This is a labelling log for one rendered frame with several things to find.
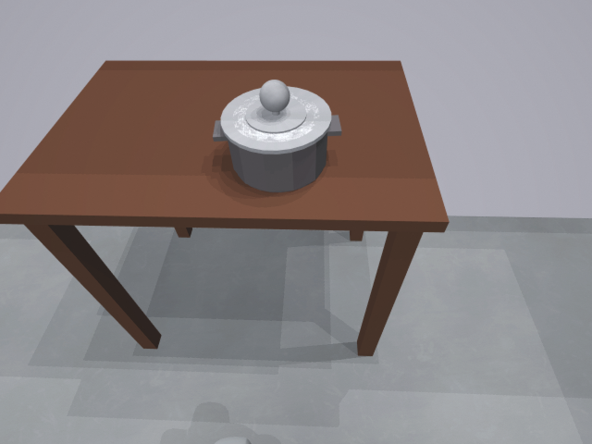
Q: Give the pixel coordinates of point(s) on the pot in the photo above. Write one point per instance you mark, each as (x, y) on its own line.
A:
(279, 172)

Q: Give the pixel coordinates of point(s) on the table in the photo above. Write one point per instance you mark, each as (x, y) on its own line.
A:
(135, 149)

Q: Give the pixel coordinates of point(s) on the lid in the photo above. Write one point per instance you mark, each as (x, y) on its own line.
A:
(305, 120)

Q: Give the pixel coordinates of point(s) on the knob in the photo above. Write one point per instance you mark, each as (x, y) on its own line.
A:
(274, 95)

